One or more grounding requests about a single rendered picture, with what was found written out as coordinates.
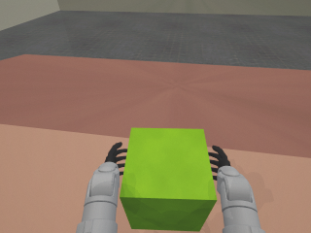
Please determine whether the robot right forearm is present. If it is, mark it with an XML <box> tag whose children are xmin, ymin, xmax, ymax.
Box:
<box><xmin>217</xmin><ymin>165</ymin><xmax>266</xmax><ymax>233</ymax></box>

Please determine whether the robot left forearm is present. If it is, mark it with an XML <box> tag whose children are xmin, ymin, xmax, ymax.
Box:
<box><xmin>76</xmin><ymin>161</ymin><xmax>120</xmax><ymax>233</ymax></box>

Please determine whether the robot left hand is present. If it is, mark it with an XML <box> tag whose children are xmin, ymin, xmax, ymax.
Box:
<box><xmin>105</xmin><ymin>142</ymin><xmax>127</xmax><ymax>176</ymax></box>

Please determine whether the carton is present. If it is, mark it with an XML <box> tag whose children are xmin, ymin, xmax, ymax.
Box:
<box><xmin>120</xmin><ymin>127</ymin><xmax>218</xmax><ymax>232</ymax></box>

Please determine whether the robot right hand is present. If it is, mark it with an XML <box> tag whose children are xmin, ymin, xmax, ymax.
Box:
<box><xmin>208</xmin><ymin>146</ymin><xmax>230</xmax><ymax>181</ymax></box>

